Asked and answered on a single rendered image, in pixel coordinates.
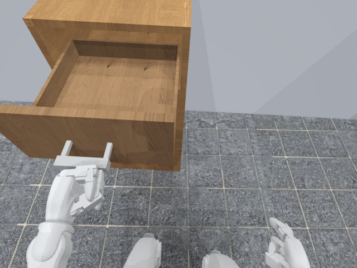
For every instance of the cabinet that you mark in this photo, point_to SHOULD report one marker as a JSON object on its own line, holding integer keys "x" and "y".
{"x": 53, "y": 22}

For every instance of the left robot thigh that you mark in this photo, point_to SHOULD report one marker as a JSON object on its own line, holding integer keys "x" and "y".
{"x": 146, "y": 253}

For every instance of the robot thigh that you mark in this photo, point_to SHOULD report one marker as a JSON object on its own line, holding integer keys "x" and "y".
{"x": 146, "y": 253}
{"x": 216, "y": 260}

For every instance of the drawer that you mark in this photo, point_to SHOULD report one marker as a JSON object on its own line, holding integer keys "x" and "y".
{"x": 99, "y": 92}

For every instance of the left robot forearm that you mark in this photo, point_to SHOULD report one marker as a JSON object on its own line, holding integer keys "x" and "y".
{"x": 52, "y": 247}

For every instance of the right robot thigh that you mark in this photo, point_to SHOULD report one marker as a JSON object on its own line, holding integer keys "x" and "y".
{"x": 216, "y": 260}

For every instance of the left robot hand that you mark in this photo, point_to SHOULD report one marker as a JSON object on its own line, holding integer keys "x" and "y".
{"x": 85, "y": 182}

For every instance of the right robot hand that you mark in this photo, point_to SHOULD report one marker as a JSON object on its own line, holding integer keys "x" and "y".
{"x": 291, "y": 251}

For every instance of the handle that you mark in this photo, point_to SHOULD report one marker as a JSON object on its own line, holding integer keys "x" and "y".
{"x": 64, "y": 161}

